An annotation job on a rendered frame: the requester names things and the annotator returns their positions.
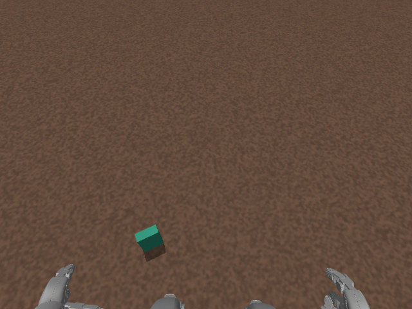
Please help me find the carton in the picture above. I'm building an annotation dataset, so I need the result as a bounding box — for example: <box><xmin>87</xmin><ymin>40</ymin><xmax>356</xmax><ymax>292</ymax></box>
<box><xmin>135</xmin><ymin>225</ymin><xmax>164</xmax><ymax>252</ymax></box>

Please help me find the right robot hand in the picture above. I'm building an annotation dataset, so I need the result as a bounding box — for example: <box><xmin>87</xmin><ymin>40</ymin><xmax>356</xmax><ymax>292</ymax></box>
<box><xmin>321</xmin><ymin>268</ymin><xmax>370</xmax><ymax>309</ymax></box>

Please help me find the left robot hand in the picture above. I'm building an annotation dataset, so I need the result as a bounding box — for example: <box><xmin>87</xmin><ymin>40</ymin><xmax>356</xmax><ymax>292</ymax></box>
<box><xmin>38</xmin><ymin>264</ymin><xmax>104</xmax><ymax>309</ymax></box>

